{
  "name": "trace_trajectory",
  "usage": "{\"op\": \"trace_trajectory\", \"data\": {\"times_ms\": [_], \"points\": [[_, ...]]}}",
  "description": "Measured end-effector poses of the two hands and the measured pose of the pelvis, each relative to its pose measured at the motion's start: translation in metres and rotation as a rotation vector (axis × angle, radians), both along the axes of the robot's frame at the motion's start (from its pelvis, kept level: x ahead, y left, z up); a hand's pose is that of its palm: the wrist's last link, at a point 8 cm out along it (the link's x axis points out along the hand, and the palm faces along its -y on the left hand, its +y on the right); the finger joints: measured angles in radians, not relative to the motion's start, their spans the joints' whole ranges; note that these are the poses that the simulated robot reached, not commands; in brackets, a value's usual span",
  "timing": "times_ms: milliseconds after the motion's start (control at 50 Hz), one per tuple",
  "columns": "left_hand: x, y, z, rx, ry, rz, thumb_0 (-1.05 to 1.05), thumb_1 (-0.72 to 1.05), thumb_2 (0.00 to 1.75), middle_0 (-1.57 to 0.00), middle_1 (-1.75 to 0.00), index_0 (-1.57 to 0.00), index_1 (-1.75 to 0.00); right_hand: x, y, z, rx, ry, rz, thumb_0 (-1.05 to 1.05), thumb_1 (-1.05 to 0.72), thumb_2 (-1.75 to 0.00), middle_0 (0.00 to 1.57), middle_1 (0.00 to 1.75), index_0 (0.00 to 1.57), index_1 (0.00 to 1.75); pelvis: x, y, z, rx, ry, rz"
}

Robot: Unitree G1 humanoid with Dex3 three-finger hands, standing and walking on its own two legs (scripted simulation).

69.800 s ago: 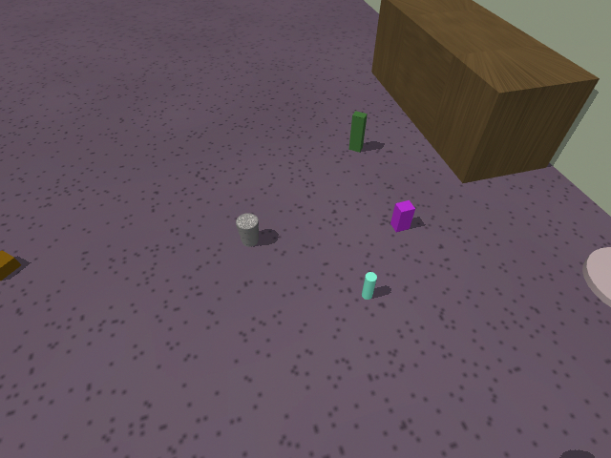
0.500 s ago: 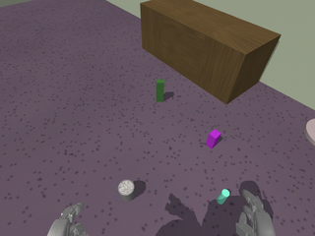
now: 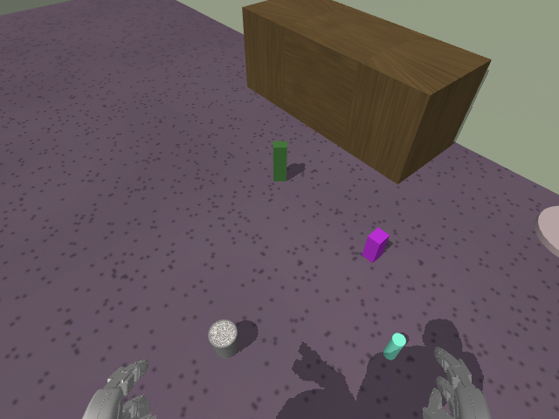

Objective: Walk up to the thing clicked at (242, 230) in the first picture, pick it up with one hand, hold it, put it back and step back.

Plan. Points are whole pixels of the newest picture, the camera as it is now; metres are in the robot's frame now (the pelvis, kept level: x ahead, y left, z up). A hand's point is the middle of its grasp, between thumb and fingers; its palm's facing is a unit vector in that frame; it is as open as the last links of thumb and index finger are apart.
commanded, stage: home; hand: left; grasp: from above
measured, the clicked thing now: (224, 340) +0.51 +0.18 -0.65
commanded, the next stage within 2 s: stand in 1.20 s
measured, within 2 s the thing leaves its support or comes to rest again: neither
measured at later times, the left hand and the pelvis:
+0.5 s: hand out of the picture +0.17 +0.18 -0.05, palm faces +0.04 -0.98 -0.20, open 7.4 cm; pelvis +0.01 +0.00 +0.00, yaw +0 degrees
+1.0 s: hand out of the picture +0.16 +0.18 -0.05, palm faces +0.04 -0.98 -0.20, open 7.4 cm; pelvis +0.00 +0.00 +0.00, yaw +0 degrees
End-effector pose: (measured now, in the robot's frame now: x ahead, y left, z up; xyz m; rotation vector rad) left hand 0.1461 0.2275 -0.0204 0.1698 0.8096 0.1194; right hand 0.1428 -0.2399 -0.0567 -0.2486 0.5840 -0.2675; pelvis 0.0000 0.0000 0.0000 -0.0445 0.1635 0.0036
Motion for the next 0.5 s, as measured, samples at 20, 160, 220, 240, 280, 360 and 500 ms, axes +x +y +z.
{"op": "trace_trajectory", "data": {"times_ms": [20, 160, 220, 240, 280, 360, 500], "points": [[-0.0003, 0.0000, -0.0001, -0.001, 0.000, 0.001, 0.01, 0.90, 0.90, -0.20, -0.30, -0.20, -0.29, 0.0007, 0.0002, 0.0002, 0.000, -0.002, 0.002, 0.02, -0.90, -0.90, 0.20, 0.29, 0.20, 0.30, -0.0001, 0.0000, -0.0001, 0.000, 0.000, 0.000], [-0.0012, 0.0004, -0.0004, 0.001, 0.000, 0.002, 0.01, 0.90, 0.90, -0.20, -0.30, -0.20, -0.29, 0.0059, 0.0016, 0.0012, -0.001, -0.013, 0.011, 0.02, -0.90, -0.90, 0.20, 0.29, 0.20, 0.30, 0.0008, -0.0003, -0.0007, 0.000, 0.002, 0.001], [-0.0010, 0.0004, -0.0004, 0.002, 0.001, 0.003, 0.01, 0.90, 0.90, -0.20, -0.30, -0.20, -0.29, 0.0076, 0.0018, 0.0013, -0.001, -0.016, 0.012, 0.02, -0.90, -0.90, 0.20, 0.29, 0.20, 0.30, 0.0016, -0.0002, -0.0009, -0.001, 0.002, 0.002], [-0.0007, 0.0004, -0.0003, 0.002, 0.000, 0.002, 0.01, 0.90, 0.90, -0.20, -0.30, -0.20, -0.29, 0.0080, 0.0018, 0.0013, -0.001, -0.017, 0.012, 0.02, -0.90, -0.90, 0.20, 0.29, 0.20, 0.30, 0.0019, -0.0002, -0.0009, -0.001, 0.002, 0.002], [0.0002, 0.0004, -0.0002, 0.003, -0.002, 0.000, 0.01, 0.90, 0.90, -0.20, -0.30, -0.20, -0.29, 0.0085, 0.0018, 0.0012, -0.002, -0.017, 0.012, 0.02, -0.90, -0.90, 0.20, 0.29, 0.20, 0.30, 0.0022, -0.0001, -0.0009, -0.001, 0.002, 0.002], [0.0025, 0.0007, 0.0001, 0.002, -0.004, -0.001, 0.01, 0.90, 0.90, -0.20, -0.30, -0.20, -0.29, 0.0086, 0.0017, 0.0009, -0.002, -0.012, 0.010, 0.02, -0.91, -0.90, 0.20, 0.29, 0.20, 0.30, 0.0032, 0.0000, -0.0009, -0.001, 0.003, 0.002], [0.0046, 0.0010, 0.0007, 0.003, -0.004, -0.004, 0.01, 0.90, 0.90, -0.20, -0.30, -0.20, -0.29, 0.0079, 0.0007, 0.0004, -0.004, -0.004, 0.004, 0.02, -0.91, -0.90, 0.20, 0.29, 0.20, 0.30, 0.0053, 0.0006, -0.0007, -0.001, 0.005, 0.000]]}}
